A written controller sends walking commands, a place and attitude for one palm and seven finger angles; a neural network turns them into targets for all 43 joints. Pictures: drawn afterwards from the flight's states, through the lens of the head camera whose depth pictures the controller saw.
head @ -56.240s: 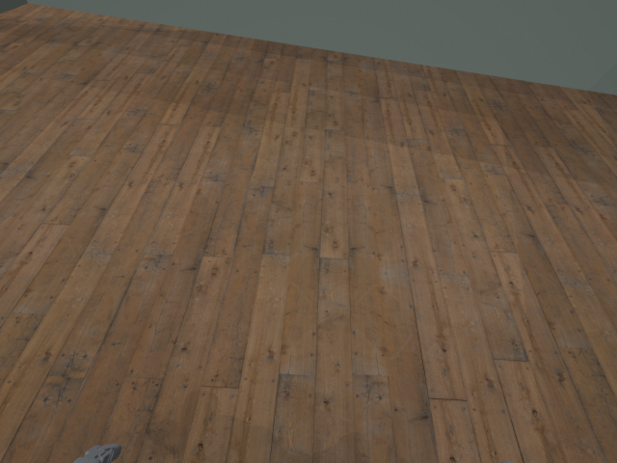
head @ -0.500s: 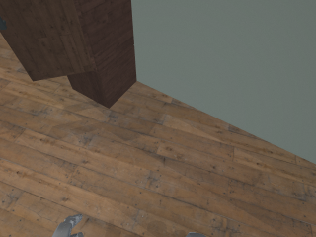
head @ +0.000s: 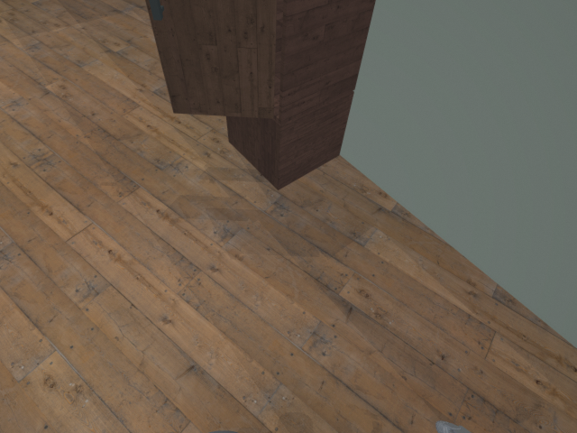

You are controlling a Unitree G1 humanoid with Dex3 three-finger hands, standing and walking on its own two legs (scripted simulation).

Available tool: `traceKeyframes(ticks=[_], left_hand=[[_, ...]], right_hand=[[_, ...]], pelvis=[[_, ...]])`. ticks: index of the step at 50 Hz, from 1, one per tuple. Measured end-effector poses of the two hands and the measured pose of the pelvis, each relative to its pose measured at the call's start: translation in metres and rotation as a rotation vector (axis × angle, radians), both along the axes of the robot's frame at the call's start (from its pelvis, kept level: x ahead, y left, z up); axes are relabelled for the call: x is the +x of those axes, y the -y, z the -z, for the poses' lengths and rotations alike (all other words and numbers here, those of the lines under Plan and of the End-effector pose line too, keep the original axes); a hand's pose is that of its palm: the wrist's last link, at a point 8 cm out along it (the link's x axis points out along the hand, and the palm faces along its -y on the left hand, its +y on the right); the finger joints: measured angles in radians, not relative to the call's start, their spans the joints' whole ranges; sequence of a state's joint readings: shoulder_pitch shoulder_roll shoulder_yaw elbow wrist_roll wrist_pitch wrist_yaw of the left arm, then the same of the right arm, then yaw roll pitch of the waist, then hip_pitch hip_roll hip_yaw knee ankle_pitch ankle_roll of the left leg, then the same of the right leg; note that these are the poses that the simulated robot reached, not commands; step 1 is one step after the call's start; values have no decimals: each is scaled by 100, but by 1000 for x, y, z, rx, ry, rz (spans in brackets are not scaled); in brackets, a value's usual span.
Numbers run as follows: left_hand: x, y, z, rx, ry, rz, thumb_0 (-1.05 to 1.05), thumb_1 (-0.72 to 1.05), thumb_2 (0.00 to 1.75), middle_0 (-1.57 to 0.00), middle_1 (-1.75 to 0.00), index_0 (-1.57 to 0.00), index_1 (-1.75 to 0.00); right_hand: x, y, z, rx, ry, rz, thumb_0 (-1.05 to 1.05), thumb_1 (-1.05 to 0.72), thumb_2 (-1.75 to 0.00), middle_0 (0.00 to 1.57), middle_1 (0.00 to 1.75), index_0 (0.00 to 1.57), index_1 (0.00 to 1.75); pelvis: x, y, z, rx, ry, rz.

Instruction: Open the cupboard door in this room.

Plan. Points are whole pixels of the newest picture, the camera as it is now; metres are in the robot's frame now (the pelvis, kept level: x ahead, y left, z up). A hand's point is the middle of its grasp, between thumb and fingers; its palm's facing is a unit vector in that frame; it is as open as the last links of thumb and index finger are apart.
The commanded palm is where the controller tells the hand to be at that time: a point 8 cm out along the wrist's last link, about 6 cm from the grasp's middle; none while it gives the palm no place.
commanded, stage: take the last steps up to it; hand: left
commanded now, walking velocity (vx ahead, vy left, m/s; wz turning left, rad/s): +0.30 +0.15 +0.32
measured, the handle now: out of the picture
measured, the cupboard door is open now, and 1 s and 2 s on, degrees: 50 50 50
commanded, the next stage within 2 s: come to a stop and stand still in 1.72 s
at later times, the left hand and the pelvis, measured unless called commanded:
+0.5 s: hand out of the picture +0.10 +0.19 -0.14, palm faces +0.19 -0.96 -0.22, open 7.4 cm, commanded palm none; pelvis +0.07 +0.00 +0.01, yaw +7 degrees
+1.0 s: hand (91, 382) +0.19 +0.33 -0.17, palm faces +0.21 -0.96 -0.18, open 7.4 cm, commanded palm none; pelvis +0.22 +0.15 +0.01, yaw +7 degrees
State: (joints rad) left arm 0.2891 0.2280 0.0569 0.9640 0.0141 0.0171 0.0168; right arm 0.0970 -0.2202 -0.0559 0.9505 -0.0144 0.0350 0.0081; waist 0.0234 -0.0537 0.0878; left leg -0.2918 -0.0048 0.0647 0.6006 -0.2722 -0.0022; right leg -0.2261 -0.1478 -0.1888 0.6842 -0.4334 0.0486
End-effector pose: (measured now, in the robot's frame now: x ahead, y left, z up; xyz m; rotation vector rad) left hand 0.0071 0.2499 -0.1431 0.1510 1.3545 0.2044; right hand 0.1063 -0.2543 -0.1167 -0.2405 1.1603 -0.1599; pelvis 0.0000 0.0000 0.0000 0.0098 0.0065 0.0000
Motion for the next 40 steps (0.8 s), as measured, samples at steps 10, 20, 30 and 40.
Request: traceKeyframes(ticks=[10,20,30,40], left_hand=[[12,-20,-17,-11,24,-50,1,91,90,-20,-30,-20,-29],[85,1,-26,21,198,-21,1,91,90,-20,-30,-20,-30],[51,16,-31,-35,25,-148,1,91,90,-20,-30,-20,-30],[22,-25,0,-127,-207,-293,1,91,90,-21,-30,-20,-30]], right_hand=[[8,-44,-10,38,15,-74,0,-91,-89,20,30,21,29],[-31,-12,24,66,-175,-9,0,-92,-89,20,30,21,30],[43,-25,3,65,-195,-65,1,-92,-90,19,30,20,29],[188,-130,11,60,-49,-232,0,-91,-90,19,30,20,29]], pelvis=[[11,-15,-16,-22,2,-39],[45,1,-4,11,12,-84],[99,-17,-23,16,7,-150],[167,-93,1,-16,0,-189]])
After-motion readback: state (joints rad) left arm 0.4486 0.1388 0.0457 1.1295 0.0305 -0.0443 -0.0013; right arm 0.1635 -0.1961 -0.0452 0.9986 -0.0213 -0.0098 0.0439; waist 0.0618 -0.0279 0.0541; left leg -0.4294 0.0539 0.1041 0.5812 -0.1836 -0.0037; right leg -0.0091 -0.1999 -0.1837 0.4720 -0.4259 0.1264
